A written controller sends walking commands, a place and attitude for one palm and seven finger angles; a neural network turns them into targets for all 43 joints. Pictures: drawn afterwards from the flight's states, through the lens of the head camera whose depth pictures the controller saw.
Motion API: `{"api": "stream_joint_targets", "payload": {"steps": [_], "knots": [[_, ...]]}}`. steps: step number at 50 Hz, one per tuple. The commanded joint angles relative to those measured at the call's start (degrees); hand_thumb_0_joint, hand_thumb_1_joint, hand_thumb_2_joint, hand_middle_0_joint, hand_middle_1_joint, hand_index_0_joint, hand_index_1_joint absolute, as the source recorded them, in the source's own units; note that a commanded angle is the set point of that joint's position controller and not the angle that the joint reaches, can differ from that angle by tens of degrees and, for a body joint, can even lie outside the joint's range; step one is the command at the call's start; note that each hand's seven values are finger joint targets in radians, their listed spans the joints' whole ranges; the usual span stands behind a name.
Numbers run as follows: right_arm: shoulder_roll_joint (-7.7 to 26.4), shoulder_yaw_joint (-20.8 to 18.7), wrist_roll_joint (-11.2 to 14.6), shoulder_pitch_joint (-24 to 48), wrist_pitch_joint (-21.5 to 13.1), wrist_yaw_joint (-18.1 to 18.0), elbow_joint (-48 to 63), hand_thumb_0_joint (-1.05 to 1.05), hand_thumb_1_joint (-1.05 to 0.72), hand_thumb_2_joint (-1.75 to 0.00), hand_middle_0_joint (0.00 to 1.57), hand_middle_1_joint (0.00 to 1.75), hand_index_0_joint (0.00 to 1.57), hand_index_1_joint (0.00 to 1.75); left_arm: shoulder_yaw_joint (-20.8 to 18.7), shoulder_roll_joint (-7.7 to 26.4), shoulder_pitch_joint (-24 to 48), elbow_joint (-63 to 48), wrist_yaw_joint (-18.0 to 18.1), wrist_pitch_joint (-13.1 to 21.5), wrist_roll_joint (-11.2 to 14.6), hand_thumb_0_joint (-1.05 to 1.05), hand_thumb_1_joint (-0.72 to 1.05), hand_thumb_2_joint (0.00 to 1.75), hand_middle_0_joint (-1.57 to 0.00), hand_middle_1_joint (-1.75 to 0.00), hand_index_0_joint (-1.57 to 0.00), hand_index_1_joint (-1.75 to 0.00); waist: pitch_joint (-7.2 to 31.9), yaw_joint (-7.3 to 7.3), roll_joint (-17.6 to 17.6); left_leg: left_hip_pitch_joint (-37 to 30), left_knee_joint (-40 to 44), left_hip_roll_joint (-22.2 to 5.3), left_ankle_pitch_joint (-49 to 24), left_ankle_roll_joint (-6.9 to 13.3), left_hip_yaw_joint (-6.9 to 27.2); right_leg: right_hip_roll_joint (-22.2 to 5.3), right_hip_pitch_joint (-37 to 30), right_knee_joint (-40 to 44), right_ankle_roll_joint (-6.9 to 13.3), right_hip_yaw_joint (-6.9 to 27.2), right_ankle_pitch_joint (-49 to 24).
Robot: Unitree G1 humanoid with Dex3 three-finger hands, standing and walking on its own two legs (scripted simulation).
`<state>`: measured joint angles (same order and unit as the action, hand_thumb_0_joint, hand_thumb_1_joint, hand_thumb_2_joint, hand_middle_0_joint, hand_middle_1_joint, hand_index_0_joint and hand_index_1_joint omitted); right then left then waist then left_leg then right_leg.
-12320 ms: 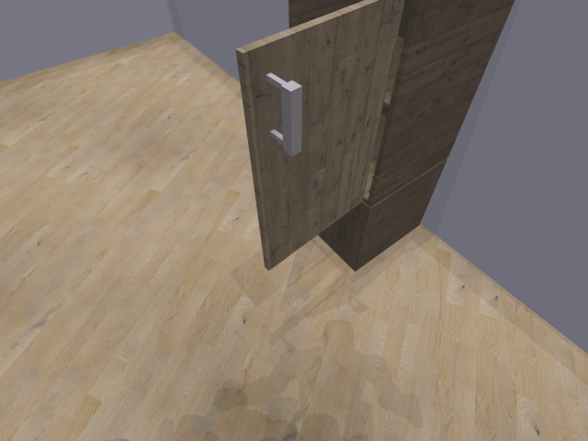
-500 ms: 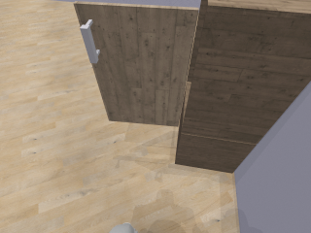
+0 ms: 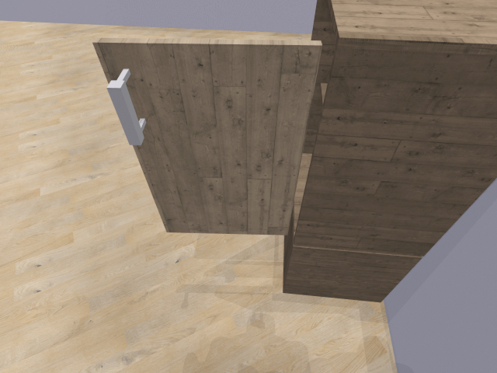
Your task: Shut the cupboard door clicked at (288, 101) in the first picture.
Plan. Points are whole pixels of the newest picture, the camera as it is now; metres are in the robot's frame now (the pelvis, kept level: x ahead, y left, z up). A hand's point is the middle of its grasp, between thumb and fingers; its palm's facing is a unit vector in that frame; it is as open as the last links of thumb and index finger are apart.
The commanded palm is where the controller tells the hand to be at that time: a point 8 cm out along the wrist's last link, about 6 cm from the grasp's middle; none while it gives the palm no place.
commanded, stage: come to a stop and stand still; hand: left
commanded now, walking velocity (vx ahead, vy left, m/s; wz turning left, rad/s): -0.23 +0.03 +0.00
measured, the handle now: (130, 107) +0.53 +0.25 +0.15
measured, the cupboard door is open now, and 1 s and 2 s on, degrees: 94 94 94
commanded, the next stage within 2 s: look again from close up in 0.68 s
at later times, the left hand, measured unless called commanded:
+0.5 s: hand out of the picture +0.02 +0.18 -0.17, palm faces +0.01 -0.97 -0.25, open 7.3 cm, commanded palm none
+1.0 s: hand out of the picture +0.03 +0.17 -0.16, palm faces +0.00 -0.97 -0.22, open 7.3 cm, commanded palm none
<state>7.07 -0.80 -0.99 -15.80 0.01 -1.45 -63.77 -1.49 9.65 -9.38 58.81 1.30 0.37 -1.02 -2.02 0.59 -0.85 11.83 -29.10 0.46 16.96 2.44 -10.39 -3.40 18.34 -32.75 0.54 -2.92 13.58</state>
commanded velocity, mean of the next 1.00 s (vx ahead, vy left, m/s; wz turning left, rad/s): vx -0.03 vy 0.01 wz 0.00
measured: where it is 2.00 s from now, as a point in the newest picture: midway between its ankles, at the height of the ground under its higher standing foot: outside the picture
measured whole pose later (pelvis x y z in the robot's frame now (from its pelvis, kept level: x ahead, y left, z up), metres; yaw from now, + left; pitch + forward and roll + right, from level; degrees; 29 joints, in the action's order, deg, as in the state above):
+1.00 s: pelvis +0.00 -0.01 +0.01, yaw +1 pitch -1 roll +1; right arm 10.5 0.8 -1.2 -15.6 -0.9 -0.7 -63.8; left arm 1.3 10.2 -13.2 61.9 1.2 1.0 -0.5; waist -2.7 0.6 0.6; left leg 9.1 -23.1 -0.9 13.5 1.1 -8.5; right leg -0.9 12.2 -26.5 1.3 -2.9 13.8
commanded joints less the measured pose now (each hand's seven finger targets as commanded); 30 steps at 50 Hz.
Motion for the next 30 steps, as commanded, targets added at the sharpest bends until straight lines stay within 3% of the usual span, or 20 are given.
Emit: {"api": "stream_joint_targets", "payload": {"steps": [1,3,5,7,8,9,11,12,13,16,17,18,19,20,21,23,24,26,28,30], "knots": [[6.35,-2.05,0.65,-5.14,0.46,-0.28,2.09,0.00,-0.90,-0.90,0.20,0.30,0.20,0.30,-1.38,7.94,-5.87,-0.83,0.96,0.26,0.30,0.00,0.90,0.90,-0.20,-0.30,-0.20,-0.30,5.32,0.21,-8.96,0.02,0.35,-5.07,-8.75,-2.95,5.81,-9.76,-6.45,5.28,5.56,9.11,-31.23],[6.00,-2.39,0.86,-5.81,0.87,-0.29,2.21,0.00,-0.90,-0.90,0.20,0.30,0.20,0.30,-1.66,8.40,-5.48,-1.47,1.22,-0.03,0.33,0.00,0.90,0.90,-0.20,-0.30,-0.20,-0.30,7.52,0.33,-9.01,-0.85,-2.53,-4.29,-8.49,-3.21,5.20,-11.01,-7.82,5.51,6.33,9.10,-36.17],[5.40,-2.49,0.81,-5.19,1.21,-0.33,2.42,0.00,-0.90,-0.90,0.20,0.30,0.20,0.30,-1.94,8.38,-5.05,-1.82,1.43,-0.34,0.39,0.00,0.90,0.90,-0.20,-0.30,-0.20,-0.30,6.46,0.02,-6.10,-0.19,-3.01,-4.20,-9.19,-3.44,5.56,-11.23,-7.69,5.11,6.71,8.99,-37.56],[5.56,-2.64,0.71,-4.88,1.51,-0.41,2.94,0.00,-0.90,-0.90,0.20,0.30,0.20,0.30,-2.22,8.32,-4.28,-2.36,1.46,-0.60,0.38,0.00,0.90,0.90,-0.20,-0.30,-0.20,-0.30,6.34,0.00,-4.31,-1.28,-2.34,-4.97,-11.59,-3.38,6.09,-10.72,-6.50,4.81,6.54,8.46,-34.04],[5.84,-2.76,0.58,-4.69,1.63,-0.44,3.20,0.00,-0.90,-0.90,0.20,0.30,0.20,0.30,-2.19,8.00,-3.70,-2.61,1.43,-0.80,0.39,0.00,0.90,0.90,-0.20,-0.30,-0.20,-0.30,5.71,0.07,-3.17,-2.22,-1.10,-6.01,-14.23,-3.00,6.80,-9.58,-4.54,4.57,5.87,7.62,-29.12],[5.84,-2.79,0.32,-4.37,1.56,-0.50,3.29,0.00,-0.90,-0.90,0.20,0.30,0.20,0.30,-2.17,6.87,-3.38,-2.78,1.44,-0.99,0.31,0.00,0.90,0.90,-0.20,-0.30,-0.20,-0.30,4.97,-0.04,0.74,-2.84,1.52,-8.11,-17.69,-2.05,8.67,-7.17,-3.09,3.42,4.62,5.76,-22.86],[8.20,-2.94,-0.21,-2.77,1.29,-0.64,4.49,0.00,-0.90,-0.90,0.20,0.30,0.20,0.30,-1.92,4.98,-2.83,-3.71,1.24,-1.62,0.39,0.00,0.90,0.90,-0.20,-0.30,-0.20,-0.30,1.55,-0.59,9.61,1.67,8.69,-14.38,-22.63,1.99,14.29,-1.14,-2.17,-2.67,0.84,0.62,-5.03],[8.67,-2.97,-0.36,-1.98,1.07,-0.78,4.80,0.00,-0.90,-0.90,0.20,0.30,0.20,0.30,-1.92,4.26,-2.90,-3.63,1.16,-1.95,0.26,0.00,0.90,0.90,-0.20,-0.30,-0.20,-0.30,0.48,-0.80,10.13,3.28,10.31,-16.07,-22.95,4.01,15.04,0.37,-1.92,-6.56,0.27,0.37,5.62],[8.86,-2.97,-0.49,-1.33,0.77,-0.94,5.13,0.00,-0.90,-0.90,0.20,0.30,0.20,0.30,-2.00,3.90,-3.31,-3.51,1.04,-2.24,0.14,0.00,0.90,0.90,-0.20,-0.30,-0.20,-0.30,0.35,-0.96,9.74,3.82,10.82,-16.78,-22.87,5.43,15.33,0.62,-1.29,-9.62,0.14,1.05,10.27],[9.12,-2.78,-0.45,0.99,0.18,-0.99,5.46,0.00,-0.90,-0.90,0.20,0.30,0.20,0.30,-1.81,3.23,-5.06,-2.54,0.72,-1.97,0.00,0.00,0.90,0.90,-0.20,-0.30,-0.20,-0.30,1.15,-2.17,7.86,1.63,8.00,-15.60,-25.46,5.40,13.39,0.37,-2.82,-5.15,0.29,1.72,7.21],[12.65,-3.29,1.28,6.09,-0.41,-0.52,9.61,0.00,-0.90,-0.90,0.20,0.30,0.20,0.30,-0.30,5.12,-10.89,-0.48,2.77,-1.23,0.34,0.00,0.90,0.90,-0.20,-0.30,-0.20,-0.30,1.23,-3.63,7.82,-1.35,-6.04,-15.54,-40.14,2.36,10.66,-2.85,1.20,3.67,0.50,5.28,-3.18],[7.90,-2.85,0.73,2.74,-0.26,0.43,11.82,0.00,-0.90,-0.90,0.20,0.30,0.20,0.30,-0.81,8.04,-8.89,-3.95,2.50,0.02,-0.08,0.00,0.90,0.90,-0.20,-0.30,-0.20,-0.30,3.55,-1.89,0.55,3.11,-7.76,-8.45,-16.62,-0.53,7.45,-5.86,-2.45,6.38,3.37,11.48,-11.17],[5.78,-1.91,0.21,1.54,0.04,0.95,12.19,0.00,-0.90,-0.90,0.20,0.30,0.20,0.30,-0.47,10.04,-5.88,-4.13,1.96,1.17,-0.04,0.00,0.90,0.90,-0.20,-0.30,-0.20,-0.30,3.58,-0.15,-2.66,3.99,-6.47,-4.15,2.21,-2.56,5.05,-11.58,-2.80,9.60,6.07,15.73,-15.13],[4.69,-1.80,0.21,-0.97,0.24,1.19,11.63,0.00,-0.90,-0.90,0.20,0.30,0.20,0.30,-0.58,10.18,-5.16,-4.58,1.88,1.90,-0.17,0.00,0.90,0.90,-0.20,-0.30,-0.20,-0.30,6.74,1.34,-7.32,2.85,-5.45,-2.94,5.21,-2.65,6.13,-11.05,-5.27,8.32,7.86,16.31,-18.36],[5.47,-1.81,0.34,-1.86,0.10,1.13,11.30,0.00,-0.90,-0.90,0.20,0.30,0.20,0.30,-0.43,9.84,-4.23,-4.88,1.87,1.91,-0.17,0.00,0.90,0.90,-0.20,-0.30,-0.20,-0.30,6.63,1.86,-7.17,0.92,-2.81,-2.76,3.62,-2.28,6.27,-9.88,-5.13,6.88,7.59,14.39,-19.36],[6.70,-1.77,0.32,-2.24,-0.28,0.89,10.62,0.00,-0.90,-0.90,0.20,0.30,0.20,0.30,0.14,8.82,-3.49,-5.09,1.58,1.19,0.10,0.00,0.90,0.90,-0.20,-0.30,-0.20,-0.30,4.97,2.16,-1.81,-4.54,1.72,-4.75,-3.67,-1.29,7.41,-6.04,-0.36,5.91,4.50,10.10,-9.60],[6.90,-1.55,0.05,-1.90,-0.82,0.92,10.46,0.00,-0.90,-0.90,0.20,0.30,0.20,0.30,0.36,7.87,-3.44,-4.95,1.43,0.87,0.01,0.00,0.90,0.90,-0.20,-0.30,-0.20,-0.30,2.70,1.62,4.38,-4.32,4.47,-7.03,-9.46,-0.36,9.44,-3.08,0.64,4.68,3.22,7.69,-6.16],[8.88,-1.39,-0.05,0.74,-0.83,0.76,11.23,0.00,-0.90,-0.90,0.20,0.30,0.20,0.30,0.60,6.77,-5.61,-4.16,1.19,0.28,0.04,0.00,0.90,0.90,-0.20,-0.30,-0.20,-0.30,-0.15,-0.22,3.42,0.96,7.83,-9.61,-5.68,0.96,12.10,-0.67,-1.29,5.08,1.65,5.22,1.10],[9.55,-1.28,-0.12,1.46,-0.58,0.85,11.35,0.00,-0.90,-0.90,0.20,0.30,0.20,0.30,1.03,6.23,-6.42,-3.63,0.95,0.14,-0.10,0.00,0.90,0.90,-0.20,-0.30,-0.20,-0.30,-3.07,-0.26,-0.59,3.38,9.99,-8.57,3.88,0.53,11.83,-0.97,-0.48,7.79,1.71,6.36,4.75],[9.56,-1.07,-0.20,1.32,-0.67,1.00,10.59,0.00,-0.90,-0.90,0.20,0.30,0.20,0.30,1.09,6.74,-6.85,-3.32,0.76,0.41,-0.11,0.00,0.90,0.90,-0.20,-0.30,-0.20,-0.30,-3.04,-0.16,0.50,2.56,10.78,-7.64,4.99,0.19,11.07,-1.41,-0.24,9.51,1.88,7.33,5.59]]}}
